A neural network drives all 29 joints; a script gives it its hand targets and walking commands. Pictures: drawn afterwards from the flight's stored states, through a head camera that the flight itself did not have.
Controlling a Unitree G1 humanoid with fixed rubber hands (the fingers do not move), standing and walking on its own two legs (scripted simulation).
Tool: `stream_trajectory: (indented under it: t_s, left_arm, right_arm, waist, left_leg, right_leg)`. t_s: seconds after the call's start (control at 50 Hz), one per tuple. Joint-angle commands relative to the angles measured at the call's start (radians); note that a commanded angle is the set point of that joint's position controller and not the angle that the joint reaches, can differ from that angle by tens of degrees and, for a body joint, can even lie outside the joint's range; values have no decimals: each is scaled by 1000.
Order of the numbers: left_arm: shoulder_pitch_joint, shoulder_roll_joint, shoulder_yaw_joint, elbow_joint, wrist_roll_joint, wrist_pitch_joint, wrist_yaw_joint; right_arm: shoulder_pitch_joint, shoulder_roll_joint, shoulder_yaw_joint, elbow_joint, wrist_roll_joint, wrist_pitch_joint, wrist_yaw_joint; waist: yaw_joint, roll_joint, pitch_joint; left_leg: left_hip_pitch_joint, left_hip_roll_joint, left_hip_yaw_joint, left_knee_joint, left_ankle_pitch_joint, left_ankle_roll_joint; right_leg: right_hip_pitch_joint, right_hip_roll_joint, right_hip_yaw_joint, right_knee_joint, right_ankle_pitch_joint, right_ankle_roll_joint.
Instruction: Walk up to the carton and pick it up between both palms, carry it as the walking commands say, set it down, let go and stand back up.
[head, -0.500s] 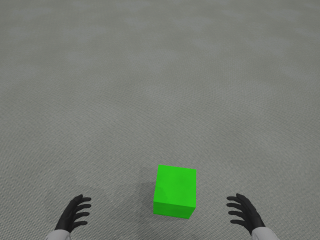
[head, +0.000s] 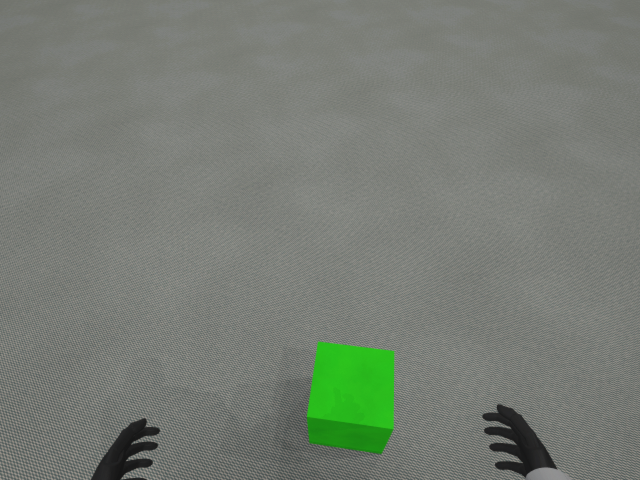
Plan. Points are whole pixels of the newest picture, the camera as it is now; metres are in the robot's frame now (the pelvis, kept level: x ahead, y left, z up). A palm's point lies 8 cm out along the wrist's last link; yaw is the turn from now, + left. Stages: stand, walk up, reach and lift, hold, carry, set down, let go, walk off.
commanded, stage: stand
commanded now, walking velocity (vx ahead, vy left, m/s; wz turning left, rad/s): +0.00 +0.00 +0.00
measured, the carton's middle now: (350, 398) +0.43 -0.09 -0.64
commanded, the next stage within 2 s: none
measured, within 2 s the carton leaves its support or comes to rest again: neither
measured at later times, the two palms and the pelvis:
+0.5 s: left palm out of the picture +0.12 +0.29 -0.08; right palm (556, 476) +0.14 -0.29 -0.09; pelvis +0.01 -0.01 +0.00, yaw +1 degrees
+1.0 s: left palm out of the picture +0.08 +0.30 -0.09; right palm out of the picture +0.10 -0.30 -0.09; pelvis -0.01 +0.00 +0.01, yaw +1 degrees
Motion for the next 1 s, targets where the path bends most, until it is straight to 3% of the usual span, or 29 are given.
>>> stream_trajectory:
  t_s: [0.0,0.1,0.3,0.98]
  left_arm:
    - [-57,154,49,-34,1,-36,4]
    - [-44,177,48,24,-2,-44,6]
    - [-48,214,45,105,-10,-50,16]
    - [-103,254,29,289,-22,-57,4]
  right_arm:
    - [-40,-132,-35,-33,-2,-56,2]
    - [-25,-163,-29,23,-1,-70,-7]
    - [-8,-201,-15,100,3,-83,-22]
    - [-44,-246,12,283,9,-104,-23]
  waist:
    - [4,-34,-55]
    - [8,-40,-88]
    - [10,-37,-82]
    - [16,-29,-16]
  left_leg:
    - [-39,35,-27,-76,169,9]
    - [-16,49,-36,-70,308,5]
    - [4,61,-47,-84,382,9]
    - [-6,83,-82,-204,246,26]
  right_leg:
    - [8,-72,56,-101,109,2]
    - [67,-83,54,-73,287,-3]
    - [111,-99,62,-85,376,-9]
    - [131,-119,89,-184,208,-16]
